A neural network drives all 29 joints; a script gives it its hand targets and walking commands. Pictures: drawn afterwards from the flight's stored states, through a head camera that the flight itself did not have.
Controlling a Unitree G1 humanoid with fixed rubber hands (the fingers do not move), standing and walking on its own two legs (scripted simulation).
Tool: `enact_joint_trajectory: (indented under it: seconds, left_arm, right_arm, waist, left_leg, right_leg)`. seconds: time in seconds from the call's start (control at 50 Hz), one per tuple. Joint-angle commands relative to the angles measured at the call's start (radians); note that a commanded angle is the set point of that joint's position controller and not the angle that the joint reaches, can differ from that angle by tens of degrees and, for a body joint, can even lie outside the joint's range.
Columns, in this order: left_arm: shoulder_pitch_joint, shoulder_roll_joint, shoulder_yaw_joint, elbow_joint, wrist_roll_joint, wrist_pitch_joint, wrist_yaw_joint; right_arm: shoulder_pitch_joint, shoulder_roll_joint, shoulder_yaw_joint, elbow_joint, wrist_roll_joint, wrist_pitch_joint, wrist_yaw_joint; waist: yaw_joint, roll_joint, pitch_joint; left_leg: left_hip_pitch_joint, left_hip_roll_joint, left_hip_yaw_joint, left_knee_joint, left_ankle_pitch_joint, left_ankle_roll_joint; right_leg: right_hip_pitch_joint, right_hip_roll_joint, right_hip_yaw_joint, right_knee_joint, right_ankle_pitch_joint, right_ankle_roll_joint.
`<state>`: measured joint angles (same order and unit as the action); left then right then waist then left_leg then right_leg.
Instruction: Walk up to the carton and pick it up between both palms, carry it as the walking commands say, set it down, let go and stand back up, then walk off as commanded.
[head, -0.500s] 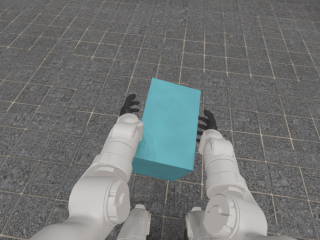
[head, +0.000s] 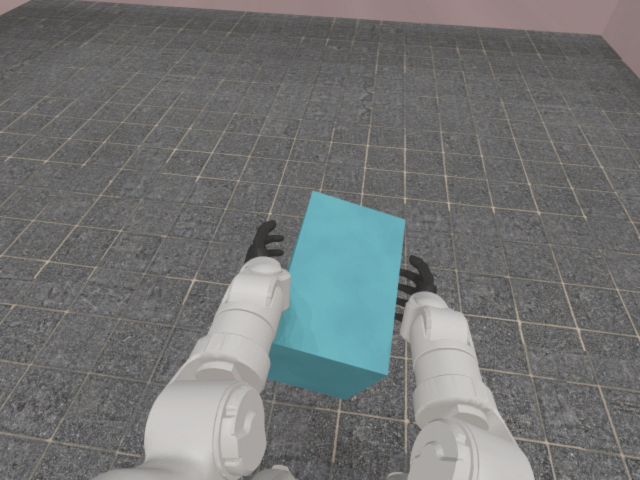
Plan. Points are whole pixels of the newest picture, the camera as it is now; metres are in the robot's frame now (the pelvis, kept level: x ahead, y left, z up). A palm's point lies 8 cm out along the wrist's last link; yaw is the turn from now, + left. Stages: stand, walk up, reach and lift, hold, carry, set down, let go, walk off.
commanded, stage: reach and lift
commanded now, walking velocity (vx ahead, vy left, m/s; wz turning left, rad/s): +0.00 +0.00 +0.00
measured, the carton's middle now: (329, 298) +0.39 -0.01 -0.03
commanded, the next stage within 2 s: hold in 1.74 s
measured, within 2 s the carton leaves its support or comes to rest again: neither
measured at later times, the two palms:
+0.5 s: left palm (258, 261) +0.35 +0.09 +0.10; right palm (433, 301) +0.31 -0.13 +0.07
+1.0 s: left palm (260, 256) +0.36 +0.09 +0.11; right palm (436, 296) +0.32 -0.13 +0.07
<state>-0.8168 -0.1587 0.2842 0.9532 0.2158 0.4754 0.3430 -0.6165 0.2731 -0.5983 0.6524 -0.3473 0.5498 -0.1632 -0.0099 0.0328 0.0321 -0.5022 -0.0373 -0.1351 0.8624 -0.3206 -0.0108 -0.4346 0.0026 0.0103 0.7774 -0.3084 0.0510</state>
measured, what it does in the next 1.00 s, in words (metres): stands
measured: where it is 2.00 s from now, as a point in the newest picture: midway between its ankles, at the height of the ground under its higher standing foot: outside the picture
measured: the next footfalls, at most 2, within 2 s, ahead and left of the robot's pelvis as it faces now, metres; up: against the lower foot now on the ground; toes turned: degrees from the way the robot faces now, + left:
none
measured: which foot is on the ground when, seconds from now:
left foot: down 0.00-1.00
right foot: down 0.00-1.00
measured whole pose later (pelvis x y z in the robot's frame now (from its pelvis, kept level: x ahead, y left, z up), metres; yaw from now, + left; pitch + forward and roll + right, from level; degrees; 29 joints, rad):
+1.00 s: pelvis +0.00 +0.00 +0.01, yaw -1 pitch -8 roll -2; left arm -0.81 -0.16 0.30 0.95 0.23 0.60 0.35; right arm -0.61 0.26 -0.54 0.64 -0.35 0.71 -0.17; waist -0.01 0.01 0.00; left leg -0.33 -0.03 -0.11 0.76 -0.29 -0.01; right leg -0.28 0.00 0.04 0.70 -0.28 0.05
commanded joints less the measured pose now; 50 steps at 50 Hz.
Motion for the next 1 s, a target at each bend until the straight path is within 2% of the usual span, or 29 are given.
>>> enact_joint_trajectory:
  seconds: [0.0, 0.02, 0.04, 0.06, 0.08, 0.1, 0.12, 0.16, 0.18, 0.22, 0.28, 0.32, 0.34, 0.36, 0.38, 0.44, 0.48, 0.52, 0.54, 0.58, 0.6, 0.64, 0.66, 0.72, 0.8, 0.84, 0.86, 0.88, 0.98]
  left_arm:
    - [-0.447, -1.253, -0.267, -0.019, -0.107, 0.017, -0.507]
    - [-0.43, -1.258, -0.272, -0.018, -0.112, 0.022, -0.509]
    - [-0.443, -1.263, -0.304, -0.081, -0.14, 0.03, -0.509]
    - [-0.462, -1.255, -0.285, -0.039, -0.138, 0.041, -0.512]
    - [-0.42, -1.248, -0.247, -0.008, -0.114, 0.051, -0.513]
    - [-0.415, -1.256, -0.251, -0.005, -0.117, 0.061, -0.517]
    - [-0.416, -1.217, -0.202, 0.033, -0.1, 0.07, -0.522]
    - [-0.431, -1.223, -0.2, 0.032, -0.109, 0.08, -0.526]
    - [-0.448, -1.223, -0.199, 0.024, -0.112, 0.086, -0.527]
    - [-0.437, -1.206, -0.188, 0.006, -0.115, 0.091, -0.532]
    - [-0.484, -1.225, -0.174, 0.027, -0.12, 0.106, -0.53]
    - [-0.481, -1.244, -0.191, -0.012, -0.137, 0.111, -0.527]
    - [-0.49, -1.209, -0.133, 0.047, -0.116, 0.116, -0.527]
    - [-0.499, -1.212, -0.132, 0.029, -0.115, 0.113, -0.525]
    - [-0.484, -1.222, -0.124, 0.037, -0.116, 0.119, -0.522]
    - [-0.493, -1.23, -0.134, 0.015, -0.115, 0.13, -0.515]
    - [-0.498, -1.22, -0.098, 0.03, -0.108, 0.125, -0.509]
    - [-0.505, -1.233, -0.108, 0.005, -0.111, 0.123, -0.501]
    - [-0.5, -1.219, -0.077, 0.019, -0.105, 0.125, -0.497]
    - [-0.492, -1.233, -0.064, 0.044, -0.095, 0.131, -0.491]
    - [-0.48, -1.225, -0.046, 0.058, -0.086, 0.131, -0.49]
    - [-0.512, -1.239, -0.08, 0.014, -0.103, 0.12, -0.488]
    - [-0.52, -1.252, -0.111, -0.032, -0.114, 0.122, -0.483]
    - [-0.448, -1.256, -0.11, 0.006, -0.115, 0.133, -0.483]
    - [-0.46, -1.264, -0.132, -0.037, -0.125, 0.134, -0.477]
    - [-0.472, -1.256, -0.112, -0.034, -0.113, 0.133, -0.477]
    - [-0.439, -1.229, -0.084, -0.008, -0.106, 0.13, -0.48]
    - [-0.436, -1.235, -0.083, -0.008, -0.106, 0.13, -0.485]
    - [-0.362, -1.228, -0.087, -0.006, -0.099, 0.138, -0.491]
  right_arm:
    - [-0.833, 1.018, 0.563, -0.048, 0.24, -0.01, 0.272]
    - [-0.832, 1.016, 0.575, -0.069, 0.248, -0.01, 0.271]
    - [-0.847, 1.025, 0.604, -0.107, 0.265, 0.004, 0.268]
    - [-0.847, 1.012, 0.577, -0.071, 0.264, 0.014, 0.264]
    - [-0.825, 1.016, 0.569, -0.043, 0.255, 0.029, 0.265]
    - [-0.825, 1.022, 0.558, -0.037, 0.247, 0.04, 0.263]
    - [-0.78, 1.006, 0.501, 0.044, 0.228, 0.055, 0.266]
    - [-0.874, 1.015, 0.546, -0.027, 0.268, 0.053, 0.266]
    - [-0.844, 1.017, 0.544, 0.0, 0.263, 0.064, 0.264]
    - [-0.85, 1.031, 0.555, -0.005, 0.266, 0.074, 0.261]
    - [-0.907, 1.0, 0.527, -0.002, 0.274, 0.08, 0.264]
    - [-0.949, 1.025, 0.581, -0.051, 0.304, 0.082, 0.263]
    - [-0.923, 0.998, 0.514, 0.023, 0.258, 0.098, 0.264]
    - [-0.946, 1.013, 0.532, 0.0, 0.276, 0.093, 0.265]
    - [-0.966, 1.026, 0.544, -0.01, 0.298, 0.092, 0.266]
    - [-0.981, 1.013, 0.545, -0.001, 0.291, 0.098, 0.273]
    - [-0.972, 1.011, 0.517, 0.038, 0.283, 0.101, 0.279]
    - [-1.026, 0.995, 0.543, -0.002, 0.304, 0.093, 0.285]
    - [-1.007, 1.01, 0.527, 0.038, 0.291, 0.101, 0.286]
    - [-1.043, 0.974, 0.512, 0.017, 0.288, 0.1, 0.289]
    - [-1.011, 0.989, 0.498, 0.048, 0.286, 0.103, 0.292]
    - [-1.049, 0.992, 0.538, -0.004, 0.304, 0.086, 0.3]
    - [-1.018, 0.981, 0.536, -0.013, 0.303, 0.087, 0.297]
    - [-0.984, 0.975, 0.544, -0.007, 0.299, 0.096, 0.297]
    - [-0.985, 0.976, 0.568, -0.05, 0.316, 0.09, 0.306]
    - [-0.995, 0.994, 0.559, -0.037, 0.313, 0.092, 0.308]
    - [-0.982, 0.995, 0.559, -0.015, 0.317, 0.096, 0.309]
    - [-0.97, 1.005, 0.55, -0.002, 0.301, 0.1, 0.309]
    - [-0.929, 0.992, 0.57, -0.05, 0.31, 0.098, 0.31]
  waist:
    - [-0.087, -0.033, -0.569]
    - [-0.072, -0.025, -0.608]
    - [-0.081, -0.04, -0.684]
    - [-0.085, -0.014, -0.58]
    - [-0.069, -0.042, -0.533]
    - [-0.085, -0.074, -0.522]
    - [-0.07, -0.051, -0.429]
    - [-0.049, -0.037, -0.448]
    - [-0.054, -0.037, -0.463]
    - [-0.034, -0.072, -0.458]
    - [-0.042, -0.021, -0.422]
    - [-0.024, -0.038, -0.494]
    - [-0.025, -0.068, -0.4]
    - [-0.016, -0.086, -0.427]
    - [0.004, -0.051, -0.42]
    - [0.001, -0.032, -0.431]
    - [0.018, -0.049, -0.406]
    - [0.035, -0.017, -0.403]
    - [0.058, -0.054, -0.413]
    - [0.042, -0.032, -0.384]
    - [0.056, -0.025, -0.37]
    - [0.055, -0.024, -0.435]
    - [0.031, -0.002, -0.45]
    - [0.051, -0.025, -0.461]
    - [0.049, 0.001, -0.483]
    - [0.061, -0.027, -0.455]
    - [0.087, -0.027, -0.451]
    - [0.073, -0.045, -0.435]
    - [0.087, -0.024, -0.456]
  left_leg:
    - [0.366, -0.059, 0.057, -0.259, 0.099, 0.029]
    - [0.395, -0.059, 0.054, -0.261, 0.158, 0.03]
    - [0.444, -0.062, 0.053, -0.263, 0.179, 0.027]
    - [0.372, -0.058, 0.055, -0.268, 0.14, 0.024]
    - [0.346, -0.056, 0.059, -0.276, 0.1, 0.03]
    - [0.377, -0.055, 0.055, -0.286, 0.095, 0.033]
    - [0.331, -0.047, 0.062, -0.298, 0.047, 0.035]
    - [0.359, -0.047, 0.062, -0.301, 0.046, 0.038]
    - [0.38, -0.045, 0.06, -0.3, 0.055, 0.039]
    - [0.381, -0.047, 0.073, -0.301, 0.081, 0.039]
    - [0.368, -0.043, 0.07, -0.31, 0.034, 0.03]
    - [0.415, -0.047, 0.071, -0.298, 0.068, 0.027]
    - [0.383, -0.04, 0.07, -0.31, 0.008, 0.032]
    - [0.4, -0.041, 0.073, -0.306, 0.013, 0.033]
    - [0.399, -0.042, 0.078, -0.312, 0.009, 0.033]
    - [0.411, -0.039, 0.077, -0.32, 0.014, 0.021]
    - [0.41, -0.034, 0.078, -0.323, 0.0, 0.02]
    - [0.425, -0.032, 0.079, -0.323, 0.0, 0.018]
    - [0.42, -0.036, 0.081, -0.323, 0.003, 0.017]
    - [0.411, -0.03, 0.076, -0.333, -0.029, 0.015]
    - [0.398, -0.023, 0.077, -0.339, -0.051, 0.016]
    - [0.412, -0.027, 0.074, -0.33, -0.004, 0.01]
    - [0.441, -0.027, 0.075, -0.324, 0.048, 0.004]
    - [0.431, -0.03, 0.075, -0.329, 0.08, -0.001]
    - [0.45, -0.032, 0.07, -0.328, 0.111, -0.001]
    - [0.431, -0.033, 0.067, -0.334, 0.071, -0.002]
    - [0.418, -0.033, 0.076, -0.336, 0.085, 0.006]
    - [0.42, -0.029, 0.075, -0.34, 0.092, 0.01]
    - [0.432, -0.036, 0.083, -0.34, 0.15, 0.007]
  right_leg:
    - [0.195, 0.088, 0.061, -0.254, 0.108, -0.037]
    - [0.211, 0.086, 0.067, -0.255, 0.158, -0.038]
    - [0.268, 0.094, 0.06, -0.255, 0.188, -0.035]
    - [0.24, 0.082, 0.065, -0.261, 0.165, -0.035]
    - [0.242, 0.079, 0.066, -0.267, 0.125, -0.033]
    - [0.23, 0.082, 0.056, -0.279, 0.119, -0.028]
    - [0.187, 0.073, 0.057, -0.291, 0.067, -0.033]
    - [0.214, 0.069, 0.059, -0.298, 0.045, -0.034]
    - [0.221, 0.066, 0.064, -0.3, 0.059, -0.033]
    - [0.242, 0.063, 0.067, -0.315, 0.078, -0.03]
    - [0.198, 0.064, 0.059, -0.314, 0.019, -0.038]
    - [0.234, 0.065, 0.061, -0.314, 0.033, -0.037]
    - [0.166, 0.062, 0.065, -0.331, -0.028, -0.037]
    - [0.195, 0.058, 0.067, -0.326, -0.028, -0.032]
    - [0.198, 0.054, 0.071, -0.33, -0.039, -0.038]
    - [0.186, 0.067, 0.052, -0.316, -0.021, -0.04]
    - [0.168, 0.059, 0.065, -0.339, -0.061, -0.043]
    - [0.148, 0.063, 0.058, -0.332, -0.072, -0.052]
    - [0.173, 0.062, 0.064, -0.343, -0.077, -0.046]
    - [0.149, 0.061, 0.057, -0.339, -0.107, -0.048]
    - [0.147, 0.057, 0.064, -0.343, -0.128, -0.05]
    - [0.172, 0.064, 0.06, -0.328, -0.077, -0.048]
    - [0.165, 0.071, 0.051, -0.321, -0.022, -0.052]
    - [0.195, 0.077, 0.049, -0.319, 0.02, -0.049]
    - [0.197, 0.083, 0.037, -0.309, 0.054, -0.053]
    - [0.192, 0.083, 0.041, -0.32, -0.002, -0.054]
    - [0.203, 0.076, 0.047, -0.321, 0.015, -0.049]
    - [0.185, 0.075, 0.045, -0.325, 0.023, -0.046]
    - [0.215, 0.08, 0.045, -0.321, 0.086, -0.045]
